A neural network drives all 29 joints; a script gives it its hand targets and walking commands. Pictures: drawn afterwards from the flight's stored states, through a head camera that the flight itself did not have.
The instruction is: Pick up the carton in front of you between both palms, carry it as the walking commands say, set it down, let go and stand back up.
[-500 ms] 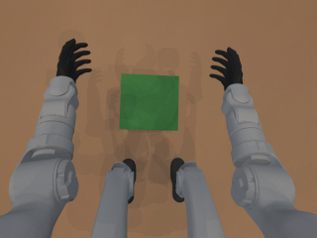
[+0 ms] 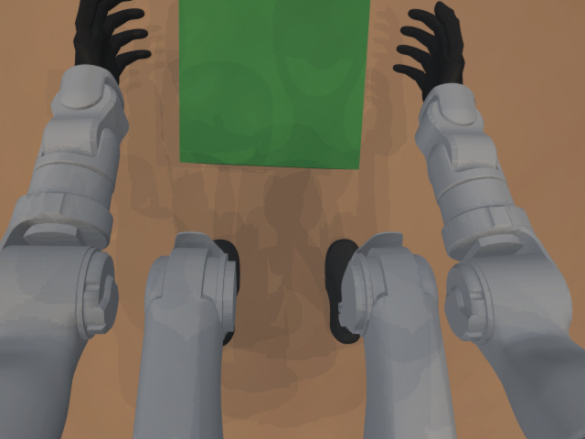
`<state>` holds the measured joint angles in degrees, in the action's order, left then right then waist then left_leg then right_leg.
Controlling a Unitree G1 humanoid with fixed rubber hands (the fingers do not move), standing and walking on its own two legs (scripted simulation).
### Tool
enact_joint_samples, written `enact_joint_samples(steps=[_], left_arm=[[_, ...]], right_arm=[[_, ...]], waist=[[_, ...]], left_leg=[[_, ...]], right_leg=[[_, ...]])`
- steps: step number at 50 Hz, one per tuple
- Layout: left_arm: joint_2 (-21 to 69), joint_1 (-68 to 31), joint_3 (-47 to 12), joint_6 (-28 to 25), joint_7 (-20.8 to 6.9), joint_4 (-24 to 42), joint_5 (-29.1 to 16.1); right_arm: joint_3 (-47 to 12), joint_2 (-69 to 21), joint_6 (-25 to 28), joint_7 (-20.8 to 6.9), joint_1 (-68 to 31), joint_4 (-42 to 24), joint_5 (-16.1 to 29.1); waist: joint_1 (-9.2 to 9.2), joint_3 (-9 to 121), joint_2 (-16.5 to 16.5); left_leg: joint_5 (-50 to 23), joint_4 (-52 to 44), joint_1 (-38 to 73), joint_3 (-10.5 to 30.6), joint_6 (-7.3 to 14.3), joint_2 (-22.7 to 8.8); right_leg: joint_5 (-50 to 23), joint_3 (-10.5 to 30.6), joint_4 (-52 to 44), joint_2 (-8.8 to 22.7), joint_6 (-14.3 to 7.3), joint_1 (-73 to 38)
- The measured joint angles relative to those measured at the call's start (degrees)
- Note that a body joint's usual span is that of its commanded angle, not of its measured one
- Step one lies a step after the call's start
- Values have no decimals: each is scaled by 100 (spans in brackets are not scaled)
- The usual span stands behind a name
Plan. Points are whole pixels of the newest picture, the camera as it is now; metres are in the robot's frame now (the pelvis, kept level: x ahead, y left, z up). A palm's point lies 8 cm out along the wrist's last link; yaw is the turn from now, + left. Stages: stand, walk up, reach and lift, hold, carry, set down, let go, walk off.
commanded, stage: reach and lift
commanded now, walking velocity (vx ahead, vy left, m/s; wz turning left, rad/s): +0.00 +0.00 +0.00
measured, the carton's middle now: (272, 97) +0.50 +0.03 -0.29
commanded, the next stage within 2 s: none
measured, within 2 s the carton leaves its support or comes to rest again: leaves its support in 0.98 s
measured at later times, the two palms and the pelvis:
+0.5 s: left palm (131, 69) +0.51 +0.21 -0.22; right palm (411, 80) +0.51 -0.15 -0.21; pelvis +0.01 +0.01 -0.04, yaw -1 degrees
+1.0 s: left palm (154, 62) +0.52 +0.17 -0.21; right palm (395, 71) +0.52 -0.13 -0.20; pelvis +0.00 +0.00 -0.04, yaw -1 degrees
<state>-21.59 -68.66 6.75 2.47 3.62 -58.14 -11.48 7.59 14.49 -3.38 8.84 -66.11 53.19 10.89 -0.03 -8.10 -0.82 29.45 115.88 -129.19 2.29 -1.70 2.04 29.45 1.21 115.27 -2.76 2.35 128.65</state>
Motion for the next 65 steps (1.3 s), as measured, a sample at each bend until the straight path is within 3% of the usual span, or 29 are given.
enact_joint_samples(steps=[7, 17, 27, 35, 40, 44, 50, 56, 61, 65], left_arm=[[-104, -633, -223, -213, 55, -694, -152], [-122, -680, -485, -370, 134, -564, -237], [58, -559, -506, -372, 117, -729, -149], [316, -856, -716, -482, 288, -867, -186], [366, -1101, -811, -527, 433, -1139, -234], [350, -1315, -724, -413, 373, -1378, -138], [400, -1169, -615, -3, 391, -1103, -27], [526, -424, -475, 372, 450, -105, 2], [861, 286, 48, 801, 374, 713, 412], [1212, 553, 655, 1070, 240, 771, 985]], right_arm=[[-171, 133, 219, -25, -685, 770, 178], [-652, 358, 356, -6, -870, 866, 782], [-354, 57, 471, 10, -644, 1032, 403], [-610, -50, 531, 28, -990, 1111, 486], [-431, -191, 609, 314, -1195, 1319, 428], [-82, -252, 502, 291, -1332, 1434, 221], [144, -319, 125, 291, -1139, 1124, -12], [244, -537, -194, 388, -372, 134, 6], [641, -884, -569, 318, 376, -696, -400], [1232, -1188, -862, 119, 614, -774, -974]], waist=[[-11, -640, -35], [50, -973, -195], [20, -522, -136], [62, -695, -151], [70, -779, -173], [73, -835, -169], [78, -741, -200], [69, -310, -216], [86, 275, -160], [75, 848, -114]], left_leg=[[-23, 518, -263, -25, 15, -27], [248, 994, -253, -49, 89, -161], [266, 878, -331, -98, 129, -114], [163, 783, -301, -77, 119, -139], [118, 744, -267, -52, 85, -103], [96, 795, -252, -29, 53, -69], [188, 978, -227, -23, 10, -24], [254, 999, -139, 27, -96, 122], [251, 701, 163, 69, -147, 253], [181, 267, 425, 103, -154, 324]], right_leg=[[-29, 0, 515, -17, 23, 265], [163, -11, 926, -95, 70, 273], [239, 47, 832, -59, 111, 315], [101, 46, 717, -127, 128, 301], [63, 45, 690, -146, 118, 270], [49, 48, 747, -179, 122, 257], [146, 76, 957, -235, 131, 253], [248, 163, 1013, -366, 220, 163], [302, 225, 744, -400, 255, -167], [268, 249, 325, -400, 235, -449]])
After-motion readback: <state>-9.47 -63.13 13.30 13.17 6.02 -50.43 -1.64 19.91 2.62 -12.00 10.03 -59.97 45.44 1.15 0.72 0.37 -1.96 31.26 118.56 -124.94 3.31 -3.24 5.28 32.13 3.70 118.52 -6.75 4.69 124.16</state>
